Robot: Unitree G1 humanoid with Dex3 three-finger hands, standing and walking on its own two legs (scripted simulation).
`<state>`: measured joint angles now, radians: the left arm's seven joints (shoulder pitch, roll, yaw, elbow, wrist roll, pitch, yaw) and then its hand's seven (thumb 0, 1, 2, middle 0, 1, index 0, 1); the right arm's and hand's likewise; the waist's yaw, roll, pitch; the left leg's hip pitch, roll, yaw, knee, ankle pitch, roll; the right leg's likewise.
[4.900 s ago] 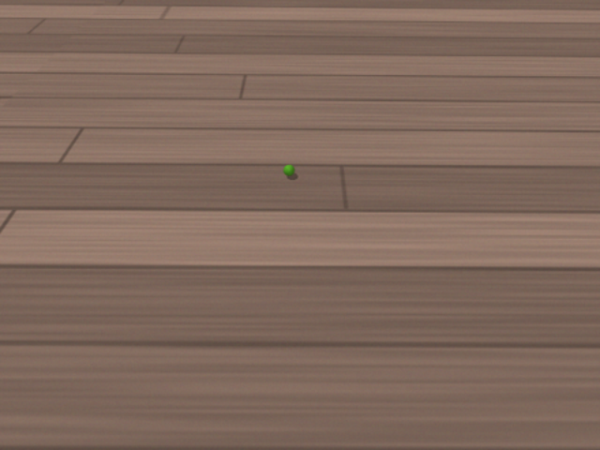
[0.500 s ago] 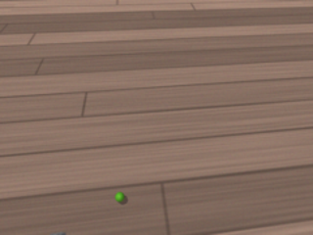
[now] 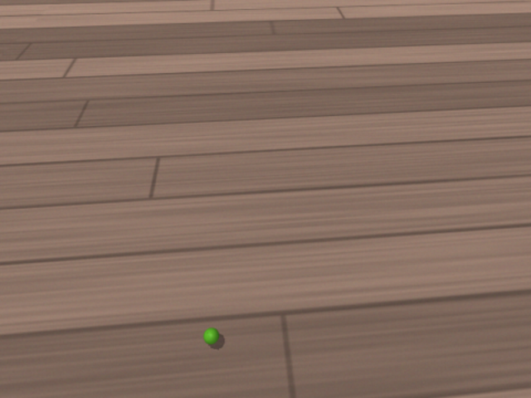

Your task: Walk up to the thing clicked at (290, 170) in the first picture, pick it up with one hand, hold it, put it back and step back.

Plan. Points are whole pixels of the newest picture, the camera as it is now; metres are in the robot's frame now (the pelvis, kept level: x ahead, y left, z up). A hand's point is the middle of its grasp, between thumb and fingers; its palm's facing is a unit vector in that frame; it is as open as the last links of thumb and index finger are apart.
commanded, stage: walk up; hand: left
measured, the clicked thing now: (211, 335) +0.46 +0.22 -0.75
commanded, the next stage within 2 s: stand in 0.06 s
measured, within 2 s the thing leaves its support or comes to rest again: neither
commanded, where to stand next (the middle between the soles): +0.09 +0.00 m, yaw +0 degrees
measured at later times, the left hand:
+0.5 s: hand out of the picture +0.10 +0.25 -0.16, palm faces -0.01 -0.94 -0.34, open 7.4 cm
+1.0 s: hand out of the picture +0.10 +0.25 -0.16, palm faces +0.01 -0.94 -0.34, open 7.4 cm
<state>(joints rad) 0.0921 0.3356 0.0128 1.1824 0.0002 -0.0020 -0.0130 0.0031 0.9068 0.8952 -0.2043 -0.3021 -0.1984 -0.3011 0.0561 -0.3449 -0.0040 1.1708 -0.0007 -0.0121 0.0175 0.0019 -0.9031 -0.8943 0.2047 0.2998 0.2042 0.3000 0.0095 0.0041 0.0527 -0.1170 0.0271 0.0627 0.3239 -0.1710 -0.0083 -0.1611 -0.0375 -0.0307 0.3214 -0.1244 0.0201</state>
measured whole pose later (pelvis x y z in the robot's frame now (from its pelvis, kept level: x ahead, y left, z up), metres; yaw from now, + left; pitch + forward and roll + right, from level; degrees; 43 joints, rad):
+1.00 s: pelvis +0.03 -0.01 +0.00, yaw +2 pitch -2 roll +0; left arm 0.09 0.34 0.01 1.15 0.00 -0.01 0.00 0.00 0.91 0.90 -0.20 -0.30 -0.20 -0.30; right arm 0.09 -0.35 0.00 1.15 -0.01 -0.01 0.01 0.00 -0.90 -0.89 0.20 0.30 0.20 0.30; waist -0.01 0.00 0.04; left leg -0.07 0.03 0.03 0.30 -0.19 -0.02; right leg -0.11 -0.03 -0.06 0.30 -0.16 0.01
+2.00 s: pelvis +0.03 +0.00 +0.00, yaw +2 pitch -2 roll +0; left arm 0.11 0.35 0.00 1.14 0.01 0.00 -0.01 0.00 0.91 0.90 -0.20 -0.30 -0.20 -0.30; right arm 0.11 -0.35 0.01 1.14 -0.01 -0.01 0.01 0.00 -0.90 -0.89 0.20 0.30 0.20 0.30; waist 0.00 0.00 0.04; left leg -0.08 0.02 0.03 0.30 -0.20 -0.01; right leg -0.11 -0.04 -0.06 0.31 -0.17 0.02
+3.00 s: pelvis -0.14 +0.01 -0.03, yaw -2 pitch -2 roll +0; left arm 0.15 0.36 0.08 0.85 0.03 0.06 -0.01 0.00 0.91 0.90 -0.21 -0.30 -0.20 -0.30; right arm 0.11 -0.39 -0.06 0.86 0.00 0.06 -0.03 0.00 -0.90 -0.89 0.21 0.30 0.21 0.30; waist 0.00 0.02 0.19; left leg -0.45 -0.01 -0.07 0.96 -0.51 0.00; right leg -0.28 0.03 0.03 0.68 -0.37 -0.02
